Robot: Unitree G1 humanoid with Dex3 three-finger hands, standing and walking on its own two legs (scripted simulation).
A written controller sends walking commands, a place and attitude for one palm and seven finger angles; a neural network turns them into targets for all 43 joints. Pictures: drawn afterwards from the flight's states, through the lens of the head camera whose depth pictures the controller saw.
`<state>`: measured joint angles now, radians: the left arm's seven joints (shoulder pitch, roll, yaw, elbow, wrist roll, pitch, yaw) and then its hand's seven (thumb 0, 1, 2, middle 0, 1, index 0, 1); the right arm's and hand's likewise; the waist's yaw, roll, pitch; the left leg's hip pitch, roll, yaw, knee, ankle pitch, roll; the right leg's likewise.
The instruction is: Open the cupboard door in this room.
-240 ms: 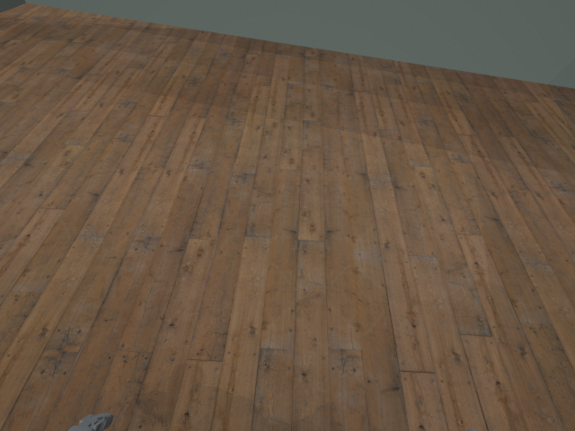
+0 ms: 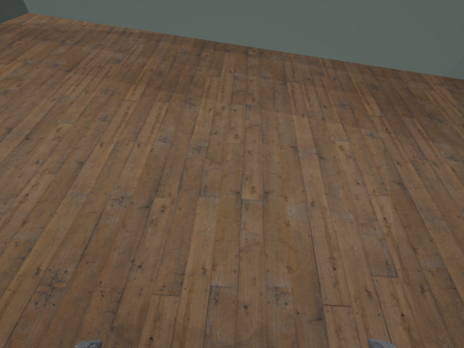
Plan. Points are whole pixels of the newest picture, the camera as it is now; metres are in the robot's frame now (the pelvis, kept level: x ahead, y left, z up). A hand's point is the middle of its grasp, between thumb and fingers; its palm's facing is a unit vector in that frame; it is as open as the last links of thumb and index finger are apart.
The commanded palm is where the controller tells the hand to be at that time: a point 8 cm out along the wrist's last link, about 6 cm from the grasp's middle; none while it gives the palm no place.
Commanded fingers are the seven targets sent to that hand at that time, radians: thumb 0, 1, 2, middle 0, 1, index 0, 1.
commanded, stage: stand and wait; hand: left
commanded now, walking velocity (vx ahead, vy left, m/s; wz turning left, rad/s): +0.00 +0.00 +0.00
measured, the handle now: out of the picture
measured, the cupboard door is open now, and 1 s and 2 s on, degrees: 0 0 0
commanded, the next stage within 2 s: turn or walk to find it in 0.66 s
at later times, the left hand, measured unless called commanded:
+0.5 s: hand out of the picture +0.05 +0.23 -0.15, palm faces -0.02 -0.94 -0.34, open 7.4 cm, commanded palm none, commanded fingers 0.00 0.90 0.90 -0.20 -0.30 -0.20 -0.30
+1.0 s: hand out of the picture +0.03 +0.20 -0.18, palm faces +0.06 -0.97 -0.25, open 7.4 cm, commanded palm none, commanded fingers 0.00 0.90 0.90 -0.20 -0.30 -0.20 -0.30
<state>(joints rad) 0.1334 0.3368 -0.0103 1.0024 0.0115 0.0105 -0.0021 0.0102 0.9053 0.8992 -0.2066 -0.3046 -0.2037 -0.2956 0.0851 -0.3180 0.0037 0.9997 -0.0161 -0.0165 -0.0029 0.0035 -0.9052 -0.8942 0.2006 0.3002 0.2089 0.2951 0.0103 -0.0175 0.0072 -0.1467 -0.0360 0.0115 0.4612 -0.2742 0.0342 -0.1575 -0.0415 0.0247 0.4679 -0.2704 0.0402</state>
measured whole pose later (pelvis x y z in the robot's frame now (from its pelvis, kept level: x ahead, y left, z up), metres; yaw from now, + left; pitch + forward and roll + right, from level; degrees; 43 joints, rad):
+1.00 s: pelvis -0.03 -0.01 -0.01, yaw +5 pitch -1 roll -1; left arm 0.16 0.26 0.00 1.00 0.02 0.04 0.02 0.01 0.91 0.90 -0.21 -0.30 -0.20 -0.30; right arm 0.19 -0.26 -0.01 1.05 -0.01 0.04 0.00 0.00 -0.91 -0.89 0.20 0.30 0.20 0.29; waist -0.01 -0.01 0.06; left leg -0.30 -0.02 -0.04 0.60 -0.28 0.01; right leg -0.25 -0.04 -0.07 0.55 -0.28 0.02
